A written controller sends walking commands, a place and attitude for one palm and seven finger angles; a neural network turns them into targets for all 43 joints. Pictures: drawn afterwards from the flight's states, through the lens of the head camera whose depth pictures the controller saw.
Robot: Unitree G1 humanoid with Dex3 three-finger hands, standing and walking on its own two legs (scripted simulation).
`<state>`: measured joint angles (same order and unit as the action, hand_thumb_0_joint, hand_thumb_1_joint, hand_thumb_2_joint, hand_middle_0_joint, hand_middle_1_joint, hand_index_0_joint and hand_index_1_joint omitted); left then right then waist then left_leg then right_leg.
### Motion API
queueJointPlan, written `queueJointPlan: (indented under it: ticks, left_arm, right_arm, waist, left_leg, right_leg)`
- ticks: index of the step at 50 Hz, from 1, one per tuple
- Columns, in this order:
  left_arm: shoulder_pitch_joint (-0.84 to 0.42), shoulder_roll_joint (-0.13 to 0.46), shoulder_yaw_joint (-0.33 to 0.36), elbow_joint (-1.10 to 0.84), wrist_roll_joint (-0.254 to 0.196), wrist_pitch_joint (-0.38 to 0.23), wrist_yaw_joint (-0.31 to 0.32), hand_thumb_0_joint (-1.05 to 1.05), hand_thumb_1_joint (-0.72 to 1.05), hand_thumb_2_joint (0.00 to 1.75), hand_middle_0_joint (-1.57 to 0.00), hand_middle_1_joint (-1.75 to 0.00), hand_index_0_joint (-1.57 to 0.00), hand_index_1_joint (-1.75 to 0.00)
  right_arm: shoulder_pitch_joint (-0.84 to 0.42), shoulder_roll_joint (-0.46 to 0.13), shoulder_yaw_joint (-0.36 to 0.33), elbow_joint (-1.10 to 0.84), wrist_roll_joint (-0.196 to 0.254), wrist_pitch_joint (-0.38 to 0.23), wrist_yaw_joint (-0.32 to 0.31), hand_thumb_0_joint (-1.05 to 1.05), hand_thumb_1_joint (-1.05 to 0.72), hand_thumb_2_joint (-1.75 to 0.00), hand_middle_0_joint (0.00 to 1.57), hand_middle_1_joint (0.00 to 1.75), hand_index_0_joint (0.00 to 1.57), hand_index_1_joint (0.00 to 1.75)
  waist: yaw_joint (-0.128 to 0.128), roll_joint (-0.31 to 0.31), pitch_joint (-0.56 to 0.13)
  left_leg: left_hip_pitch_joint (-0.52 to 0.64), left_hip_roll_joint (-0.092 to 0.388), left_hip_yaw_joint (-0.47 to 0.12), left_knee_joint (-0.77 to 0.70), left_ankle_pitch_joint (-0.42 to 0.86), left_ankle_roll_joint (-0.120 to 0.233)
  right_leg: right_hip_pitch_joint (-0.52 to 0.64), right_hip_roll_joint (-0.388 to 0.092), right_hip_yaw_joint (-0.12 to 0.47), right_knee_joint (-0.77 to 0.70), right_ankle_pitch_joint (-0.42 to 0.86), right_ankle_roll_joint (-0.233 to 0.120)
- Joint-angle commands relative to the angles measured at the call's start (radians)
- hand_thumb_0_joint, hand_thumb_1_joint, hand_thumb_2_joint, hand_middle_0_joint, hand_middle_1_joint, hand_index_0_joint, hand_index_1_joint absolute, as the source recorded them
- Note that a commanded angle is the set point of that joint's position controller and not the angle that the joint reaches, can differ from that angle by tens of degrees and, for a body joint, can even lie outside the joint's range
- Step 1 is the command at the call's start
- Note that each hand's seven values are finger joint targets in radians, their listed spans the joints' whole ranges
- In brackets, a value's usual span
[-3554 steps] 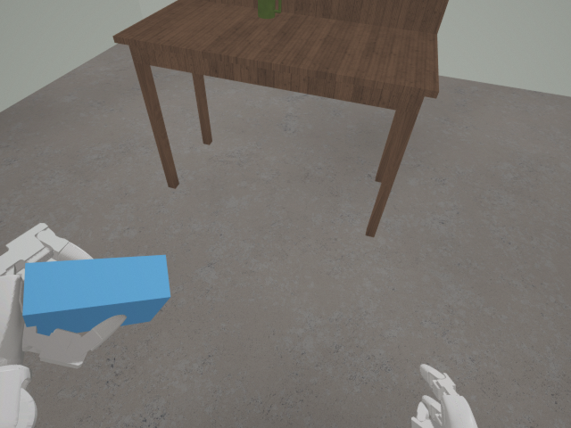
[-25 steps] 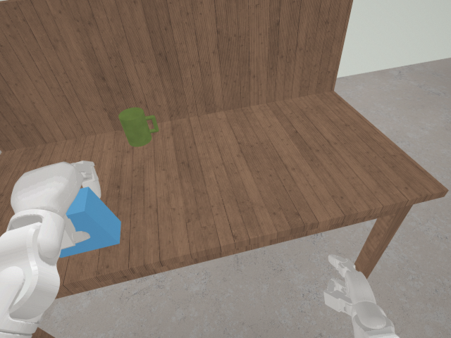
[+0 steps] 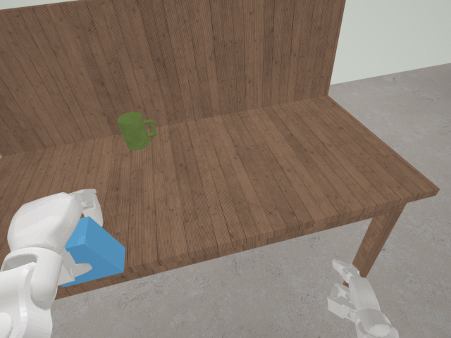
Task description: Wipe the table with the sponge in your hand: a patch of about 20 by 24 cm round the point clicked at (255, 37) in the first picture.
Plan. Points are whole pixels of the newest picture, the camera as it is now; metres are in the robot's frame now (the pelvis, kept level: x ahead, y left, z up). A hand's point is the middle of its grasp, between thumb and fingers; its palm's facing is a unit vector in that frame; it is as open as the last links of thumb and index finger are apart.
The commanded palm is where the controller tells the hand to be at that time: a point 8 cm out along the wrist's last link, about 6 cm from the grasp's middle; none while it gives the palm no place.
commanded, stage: bring the sponge back beside the body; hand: left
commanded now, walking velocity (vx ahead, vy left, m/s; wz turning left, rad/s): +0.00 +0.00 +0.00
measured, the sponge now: (82, 258) +0.19 +0.29 +0.08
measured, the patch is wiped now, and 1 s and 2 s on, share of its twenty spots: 0.90 0.90 0.90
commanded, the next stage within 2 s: step back with the hand held close in 0.30 s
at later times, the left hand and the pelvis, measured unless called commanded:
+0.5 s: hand (92, 232) +0.20 +0.26 +0.14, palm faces +0.23 -0.59 -0.77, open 9.2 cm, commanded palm +0.16 +0.28 +0.20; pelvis +0.00 +0.00 +0.00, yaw +1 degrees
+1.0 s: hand (82, 228) +0.19 +0.25 +0.17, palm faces +0.37 -0.84 -0.40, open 9.2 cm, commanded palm +0.13 +0.30 +0.20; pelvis -0.03 +0.02 -0.02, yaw +0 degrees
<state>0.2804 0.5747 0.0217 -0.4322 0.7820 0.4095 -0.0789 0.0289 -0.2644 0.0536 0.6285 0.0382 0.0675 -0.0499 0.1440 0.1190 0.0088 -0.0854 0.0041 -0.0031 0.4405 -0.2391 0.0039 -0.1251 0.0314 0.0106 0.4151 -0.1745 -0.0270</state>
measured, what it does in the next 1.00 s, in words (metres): stands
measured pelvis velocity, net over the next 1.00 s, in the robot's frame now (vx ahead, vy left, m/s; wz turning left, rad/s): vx -0.03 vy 0.02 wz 0.01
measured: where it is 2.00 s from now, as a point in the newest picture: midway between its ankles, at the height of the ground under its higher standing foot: outside the picture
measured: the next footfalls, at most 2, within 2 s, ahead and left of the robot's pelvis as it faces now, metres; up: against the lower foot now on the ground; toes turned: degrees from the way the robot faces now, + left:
right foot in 1.72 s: -0.15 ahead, -0.13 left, +0.00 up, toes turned +0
left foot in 2.00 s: -0.19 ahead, +0.13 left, +0.00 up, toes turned +1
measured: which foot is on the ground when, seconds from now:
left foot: down 0.00-1.00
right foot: down 0.00-1.00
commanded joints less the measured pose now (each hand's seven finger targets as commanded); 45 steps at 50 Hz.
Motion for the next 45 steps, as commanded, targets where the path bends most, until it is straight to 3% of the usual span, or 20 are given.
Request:
queueJointPlan:
  ticks: [1, 2, 6, 8, 11, 12, 16, 20, 21, 22, 23, 24, 25, 26, 28, 31, 35, 38, 42, 45]
  left_arm:
    - [-0.245, 0.249, 0.186, -0.203, 0.044, -0.002, 0.061, 0.00, 0.10, 1.30, -1.20, -1.60, -1.20, -1.60]
    - [-0.274, 0.240, 0.169, -0.190, 0.052, -0.001, 0.064, 0.00, 0.10, 1.30, -1.20, -1.60, -1.20, -1.60]
    - [-0.282, 0.253, 0.178, -0.204, 0.056, -0.006, 0.064, 0.00, 0.10, 1.30, -1.20, -1.60, -1.20, -1.60]
    - [-0.250, 0.235, 0.166, -0.150, 0.049, -0.003, 0.065, 0.00, 0.10, 1.30, -1.20, -1.60, -1.20, -1.60]
    - [-0.226, 0.236, 0.174, -0.196, 0.043, -0.001, 0.052, 0.00, 0.10, 1.30, -1.20, -1.60, -1.20, -1.60]
    - [-0.237, 0.232, 0.167, -0.207, 0.046, -0.003, 0.054, 0.00, 0.10, 1.30, -1.20, -1.60, -1.20, -1.60]
    - [-0.198, 0.233, 0.179, -0.194, 0.034, 0.005, 0.051, 0.00, 0.10, 1.30, -1.20, -1.60, -1.20, -1.60]
    - [-0.238, 0.246, 0.176, -0.187, 0.043, 0.001, 0.061, 0.00, 0.10, 1.30, -1.20, -1.60, -1.20, -1.60]
    - [-0.169, 0.137, 0.099, -0.081, 0.057, 0.016, 0.059, 0.00, 0.10, 1.30, -1.20, -1.60, -1.20, -1.60]
    - [-0.320, 0.000, 0.345, -0.301, -0.794, -0.225, 0.107, 0.00, 0.10, 1.30, -1.20, -1.60, -1.20, -1.60]
    - [-0.105, 0.093, 0.371, -0.083, -0.789, -0.301, 0.131, 0.00, 0.10, 1.30, -1.20, -1.60, -1.20, -1.60]
    - [-0.088, 0.027, 0.309, -0.095, -0.790, -0.334, 0.133, 0.00, 0.10, 1.30, -1.20, -1.60, -1.20, -1.60]
    - [-0.118, 0.075, 0.391, -0.213, -0.821, -0.380, 0.156, 0.00, 0.10, 1.30, -1.20, -1.60, -1.20, -1.60]
    - [-0.136, 0.117, 0.434, -0.316, -0.834, -0.427, 0.174, 0.00, 0.10, 1.30, -1.20, -1.60, -1.20, -1.60]
    - [-0.047, 0.090, 0.447, -0.435, -0.854, -0.486, 0.199, 0.00, 0.10, 1.30, -1.20, -1.60, -1.20, -1.60]
    - [0.090, 0.107, 0.522, -0.521, -0.866, -0.531, 0.230, 0.00, 0.10, 1.30, -1.20, -1.60, -1.20, -1.60]
    - [0.174, 0.047, 0.521, -0.464, -0.861, -0.561, 0.237, 0.00, 0.10, 1.30, -1.20, -1.60, -1.20, -1.60]
    - [0.195, 0.014, 0.514, -0.383, -0.862, -0.569, 0.231, 0.00, 0.10, 1.30, -1.20, -1.60, -1.20, -1.60]
    - [0.169, -0.019, 0.481, -0.315, -0.863, -0.573, 0.223, 0.00, 0.10, 1.30, -1.20, -1.60, -1.20, -1.60]
    - [0.138, -0.014, 0.467, -0.318, -0.859, -0.579, 0.223, 0.00, 0.10, 1.30, -1.20, -1.60, -1.20, -1.60]
  right_arm:
    - [-0.279, -0.098, -0.034, -0.201, 0.006, -0.060, -0.012, 0.00, -0.90, -0.90, 0.20, 0.30, 0.20, 0.30]
    - [-0.257, -0.094, -0.031, -0.197, 0.001, -0.063, -0.014, 0.00, -0.90, -0.90, 0.20, 0.30, 0.20, 0.30]
    - [-0.284, -0.096, -0.034, -0.199, 0.007, -0.067, -0.018, 0.00, -0.90, -0.90, 0.20, 0.30, 0.20, 0.30]
    - [-0.255, -0.093, -0.035, -0.182, 0.000, -0.070, -0.016, 0.00, -0.90, -0.90, 0.20, 0.30, 0.20, 0.30]
    - [-0.286, -0.097, -0.036, -0.198, 0.006, -0.069, -0.012, 0.00, -0.90, -0.90, 0.20, 0.30, 0.20, 0.30]
    - [-0.266, -0.093, -0.032, -0.199, -0.002, -0.073, -0.009, 0.00, -0.90, -0.90, 0.20, 0.30, 0.20, 0.30]
    - [-0.279, -0.098, -0.034, -0.199, 0.004, -0.065, -0.010, 0.00, -0.90, -0.90, 0.20, 0.30, 0.20, 0.30]
    - [-0.251, -0.102, -0.037, -0.191, -0.001, -0.056, -0.011, 0.00, -0.90, -0.90, 0.20, 0.30, 0.20, 0.30]
    - [-0.263, -0.097, -0.033, -0.190, 0.005, -0.063, -0.013, 0.00, -0.90, -0.90, 0.20, 0.30, 0.20, 0.30]
    - [-0.069, -0.059, -0.044, -0.369, 0.010, -0.067, -0.011, 0.00, -0.90, -0.90, 0.20, 0.30, 0.20, 0.30]
    - [0.009, -0.060, -0.018, -0.274, -0.015, -0.081, -0.010, 0.00, -0.90, -0.90, 0.20, 0.30, 0.20, 0.30]
    - [-0.019, -0.043, -0.023, -0.264, -0.017, -0.079, -0.002, 0.00, -0.90, -0.90, 0.20, 0.30, 0.20, 0.30]
    - [0.036, -0.059, -0.038, -0.257, -0.010, -0.072, -0.010, 0.00, -0.90, -0.90, 0.20, 0.30, 0.20, 0.30]
    - [0.035, -0.061, -0.032, -0.244, -0.017, -0.082, -0.019, 0.00, -0.90, -0.90, 0.20, 0.30, 0.20, 0.30]
    - [0.035, -0.077, -0.041, -0.254, -0.023, -0.093, -0.030, 0.00, -0.90, -0.90, 0.20, 0.30, 0.20, 0.30]
    - [0.025, -0.097, -0.058, -0.263, -0.025, -0.103, -0.028, 0.00, -0.90, -0.90, 0.20, 0.30, 0.20, 0.30]
    - [0.061, -0.081, -0.076, -0.228, -0.024, -0.093, -0.015, 0.00, -0.90, -0.90, 0.20, 0.30, 0.20, 0.30]
    - [0.075, -0.088, -0.091, -0.222, -0.026, -0.098, -0.015, 0.00, -0.90, -0.90, 0.20, 0.30, 0.20, 0.30]
    - [0.075, -0.094, -0.093, -0.215, -0.023, -0.114, -0.017, 0.00, -0.90, -0.90, 0.20, 0.30, 0.20, 0.30]
    - [0.070, -0.095, -0.092, -0.218, -0.018, -0.115, -0.019, 0.00, -0.90, -0.90, 0.20, 0.30, 0.20, 0.30]
  waist:
    - [-0.004, -0.046, -0.086]
    - [-0.002, -0.045, -0.096]
    - [-0.002, 0.001, -0.112]
    - [0.000, -0.037, -0.102]
    - [0.000, -0.028, -0.116]
    - [0.008, -0.031, -0.147]
    - [-0.001, -0.046, -0.103]
    - [0.002, -0.020, -0.107]
    - [-0.016, -0.045, -0.052]
    - [-0.124, -0.234, 0.092]
    - [-0.116, -0.334, 0.005]
    - [-0.120, -0.339, -0.005]
    - [-0.125, -0.342, -0.056]
    - [-0.128, -0.265, -0.096]
    - [-0.127, -0.054, -0.210]
    - [-0.112, 0.135, -0.224]
    - [-0.134, 0.039, -0.223]
    - [-0.137, 0.010, -0.214]
    - [-0.141, -0.020, -0.163]
    - [-0.147, -0.138, -0.147]
  left_leg:
    - [-0.063, -0.018, -0.056, -0.093, 0.065, 0.038]
    - [-0.069, -0.020, -0.045, -0.087, 0.069, 0.039]
    - [-0.053, -0.024, -0.055, -0.098, 0.058, 0.038]
    - [-0.061, -0.023, -0.048, -0.088, 0.087, 0.036]
    - [-0.054, -0.022, -0.054, -0.092, 0.079, 0.038]
    - [-0.061, -0.023, -0.045, -0.079, 0.110, 0.039]
    - [-0.058, -0.020, -0.052, -0.083, 0.094, 0.036]
    - [-0.061, -0.023, -0.042, -0.082, 0.105, 0.037]
    - [-0.073, -0.021, -0.040, -0.089, 0.076, 0.033]
    - [-0.103, -0.009, -0.044, 0.033, -0.131, 0.056]
    - [-0.067, -0.019, -0.035, 0.099, -0.150, 0.055]
    - [-0.064, -0.029, -0.032, 0.124, -0.134, 0.050]
    - [-0.068, -0.005, -0.046, 0.153, -0.125, 0.045]
    - [-0.052, 0.002, -0.050, 0.148, -0.096, 0.042]
    - [-0.059, 0.047, -0.080, 0.076, 0.035, 0.044]
    - [-0.183, 0.103, -0.156, 0.025, 0.175, 0.054]
    - [-0.225, 0.138, -0.181, 0.062, 0.329, 0.050]
    - [-0.201, 0.162, -0.198, 0.042, 0.401, 0.054]
    - [-0.264, 0.169, -0.200, 0.020, 0.269, 0.060]
    - [-0.353, 0.129, -0.169, 0.088, 0.052, 0.048]
  right_leg:
    - [0.034, 0.014, 0.109, -0.101, -0.093, -0.051]
    - [0.037, 0.001, 0.079, -0.093, -0.091, -0.046]
    - [0.052, 0.015, 0.110, -0.096, -0.092, -0.055]
    - [0.052, 0.002, 0.081, -0.095, -0.070, -0.049]
    - [0.058, 0.011, 0.112, -0.096, -0.075, -0.052]
    - [0.077, -0.003, 0.083, -0.079, -0.040, -0.049]
    - [0.049, 0.010, 0.115, -0.097, -0.060, -0.051]
    - [0.053, 0.000, 0.080, -0.092, -0.050, -0.046]
    - [0.012, 0.018, 0.092, -0.099, -0.080, -0.051]
    - [-0.237, -0.031, 0.160, -0.188, -0.090, -0.024]
    - [-0.257, -0.089, 0.150, -0.185, -0.153, -0.039]
    - [-0.276, -0.108, 0.153, -0.176, -0.151, -0.050]
    - [-0.261, -0.168, 0.175, -0.174, -0.134, -0.049]
    - [-0.248, -0.187, 0.191, -0.145, -0.068, -0.055]
    - [-0.139, -0.193, 0.136, -0.003, 0.120, -0.048]
    - [-0.054, -0.133, 0.081, 0.116, 0.223, -0.015]
    - [-0.079, -0.114, 0.051, 0.166, 0.200, 0.000]
    - [-0.136, -0.074, 0.026, 0.184, 0.052, 0.018]
    - [-0.153, -0.066, 0.031, 0.177, 0.003, 0.023]
    - [-0.137, -0.132, 0.102, 0.116, 0.132, -0.003]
